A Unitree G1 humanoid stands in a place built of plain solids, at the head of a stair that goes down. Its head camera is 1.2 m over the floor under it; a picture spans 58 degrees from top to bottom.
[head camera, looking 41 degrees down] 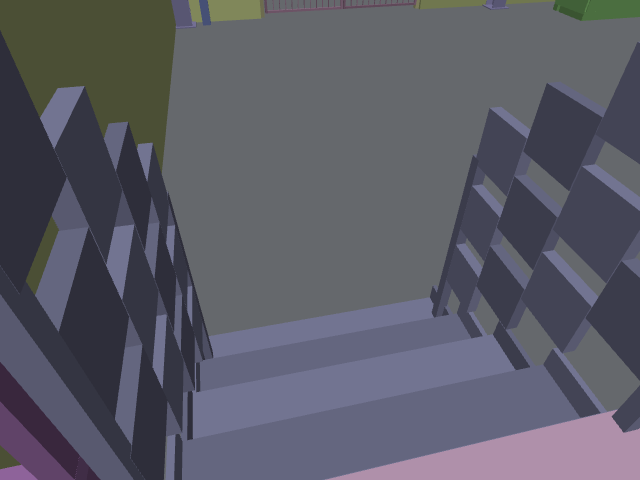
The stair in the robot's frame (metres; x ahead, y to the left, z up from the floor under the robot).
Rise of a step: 0.17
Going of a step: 0.27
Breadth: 1.32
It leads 13 degrees to the left of straight ahead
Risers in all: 5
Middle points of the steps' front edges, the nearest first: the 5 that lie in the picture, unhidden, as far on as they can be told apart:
0.49 -0.25 0.00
0.76 -0.19 -0.17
1.02 -0.13 -0.35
1.28 -0.07 -0.52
1.54 -0.01 -0.70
